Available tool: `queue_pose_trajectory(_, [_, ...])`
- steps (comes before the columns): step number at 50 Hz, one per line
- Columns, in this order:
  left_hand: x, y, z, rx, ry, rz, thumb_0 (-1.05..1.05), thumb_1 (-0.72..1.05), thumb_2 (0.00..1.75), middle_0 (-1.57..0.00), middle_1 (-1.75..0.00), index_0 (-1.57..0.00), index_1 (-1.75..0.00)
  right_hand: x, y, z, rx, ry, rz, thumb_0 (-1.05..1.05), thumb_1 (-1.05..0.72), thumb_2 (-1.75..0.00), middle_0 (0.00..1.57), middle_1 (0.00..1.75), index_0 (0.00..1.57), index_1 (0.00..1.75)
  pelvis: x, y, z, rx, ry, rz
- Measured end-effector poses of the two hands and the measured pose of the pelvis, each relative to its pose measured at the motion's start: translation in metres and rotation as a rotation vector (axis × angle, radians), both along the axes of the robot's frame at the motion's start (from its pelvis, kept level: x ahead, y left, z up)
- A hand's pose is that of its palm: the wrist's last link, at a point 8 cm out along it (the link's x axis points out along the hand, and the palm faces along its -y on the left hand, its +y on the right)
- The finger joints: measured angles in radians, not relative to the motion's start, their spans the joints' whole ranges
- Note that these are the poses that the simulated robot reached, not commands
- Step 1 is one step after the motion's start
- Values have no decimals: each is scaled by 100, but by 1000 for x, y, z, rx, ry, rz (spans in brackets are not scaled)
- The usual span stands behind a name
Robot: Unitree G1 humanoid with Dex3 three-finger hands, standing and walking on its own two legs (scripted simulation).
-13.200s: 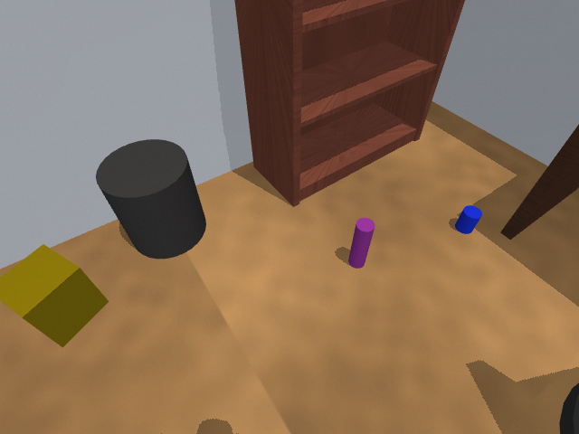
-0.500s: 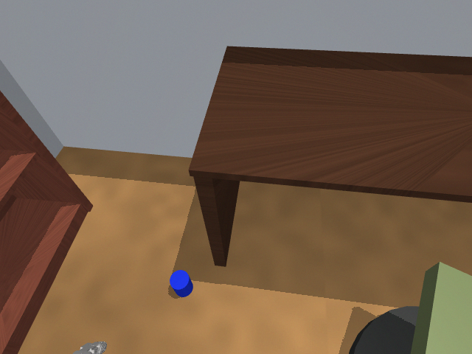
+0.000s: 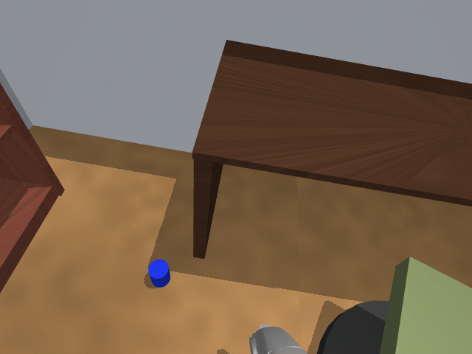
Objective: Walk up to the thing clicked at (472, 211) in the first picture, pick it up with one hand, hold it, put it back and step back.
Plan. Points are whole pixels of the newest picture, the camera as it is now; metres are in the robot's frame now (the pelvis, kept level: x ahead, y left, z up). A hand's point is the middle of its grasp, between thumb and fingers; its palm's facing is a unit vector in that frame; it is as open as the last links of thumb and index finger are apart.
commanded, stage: walk up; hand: left
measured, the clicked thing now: (159, 273) +0.47 +0.26 -0.71
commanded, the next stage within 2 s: none
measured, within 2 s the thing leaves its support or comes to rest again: neither
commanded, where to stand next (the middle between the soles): +0.09 -0.03 m, yaw +0 degrees
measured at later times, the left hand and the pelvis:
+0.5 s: hand (92, 343) +0.14 +0.26 -0.14, palm faces -0.05 -0.89 -0.45, open 7.4 cm; pelvis +0.05 -0.02 -0.01, yaw -2 degrees
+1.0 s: hand out of the picture +0.04 +0.26 -0.18, palm faces -0.10 -0.93 -0.36, open 7.4 cm; pelvis -0.02 -0.02 -0.02, yaw -6 degrees
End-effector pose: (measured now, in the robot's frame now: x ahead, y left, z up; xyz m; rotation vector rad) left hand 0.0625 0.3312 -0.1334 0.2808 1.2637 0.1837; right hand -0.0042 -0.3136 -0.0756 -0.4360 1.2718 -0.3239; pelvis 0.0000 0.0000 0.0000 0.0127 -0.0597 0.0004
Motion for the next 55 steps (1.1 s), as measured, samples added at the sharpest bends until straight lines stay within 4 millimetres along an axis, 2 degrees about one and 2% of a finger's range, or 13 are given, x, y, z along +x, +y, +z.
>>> queue_pose_trajectory(4, [7, -19, 0, -8, 31, -35, 1, 91, 90, -20, -30, -20, -30, -2, -5, -8, 51, -17, -9, 1, -90, -90, 29, 30, 21, 30, 10, -12, -2, 3, 1, -33])
queue_pose_trajectory(10, [42, -59, 8, 18, -37, -82, 1, 91, 90, -20, -30, -20, -30, -1, -13, -45, 160, 50, -10, 0, -90, -90, 29, 30, 20, 30, 26, -35, -13, -34, 0, -30])
queue_pose_trajectory(12, [49, -69, 15, 22, -68, -91, 1, 91, 90, -20, -30, -20, -30, 9, -12, -50, 181, 57, -20, 1, -90, -90, 28, 30, 20, 30, 29, -39, -10, -17, -2, -35])
queue_pose_trajectory(15, [53, -75, 30, 30, -79, -87, 1, 91, 90, -20, -30, -20, -30, 34, -16, -49, 186, 15, -16, 1, -90, -90, 25, 30, 21, 30, 38, -38, -2, -1, 2, -44])
queue_pose_trajectory(21, [66, -58, 43, 107, -114, -82, 1, 90, 90, -21, -30, -21, -30, 89, -30, -46, 136, -56, 16, 1, -90, -90, 22, 30, 21, 30, 50, -28, -2, -20, 10, -38])
queue_pose_trajectory(26, [80, -28, 36, 150, -123, -83, 1, 90, 90, -20, -30, -21, -30, 123, -25, -41, 85, -98, 44, 1, -90, -90, 21, 30, 20, 30, 45, -11, -9, -12, 21, -29])
queue_pose_trajectory(30, [101, -3, 14, 139, -164, -81, 1, 90, 90, -20, -30, -20, -30, 132, -15, -40, 29, -119, 76, 0, -90, -90, 21, 30, 20, 30, 42, 6, -27, -1, 24, -1])
queue_pose_trajectory(34, [106, 0, 2, 112, -173, -67, 1, 91, 90, -20, -30, -20, -30, 125, 2, -34, 31, -110, 97, 0, -90, -90, 20, 30, 20, 30, 28, 13, -25, -14, 9, 1])
queue_pose_trajectory(39, [80, -8, -5, 62, -114, -78, 1, 91, 90, -20, -30, -20, -30, 112, 10, -19, 18, -138, 96, 0, -90, -90, 21, 30, 21, 30, 11, 11, -16, -23, 31, -25])
queue_pose_trajectory(45, [26, -17, -11, 34, -31, -101, 1, 91, 90, -20, -30, -20, -30, 80, -7, -10, -15, -197, 79, 0, -90, -90, 21, 30, 21, 30, -10, -1, -17, -11, 20, -72])
queue_pose_trajectory(49, [-11, -28, -6, 42, -10, -100, 1, 91, 90, -20, -30, -20, -30, 54, -31, -12, -4, -211, 83, 0, -90, -90, 21, 30, 21, 30, -20, -16, -21, -8, 6, -102])
queue_pose_trajectory(52, [-42, -38, 0, 61, -9, -68, 1, 91, 90, -20, -30, -20, -30, 51, -26, -18, 55, -277, 115, 1, -90, -90, 20, 30, 21, 30, -28, -30, -21, -39, -21, -73])
queue_pose_trajectory(55, [-70, -46, 11, 65, -17, -15, 1, 91, 90, -20, -30, -20, -30, 46, -24, -25, 100, -241, 96, 1, -90, -90, 20, 30, 21, 30, -29, -36, -12, -6, -16, -82])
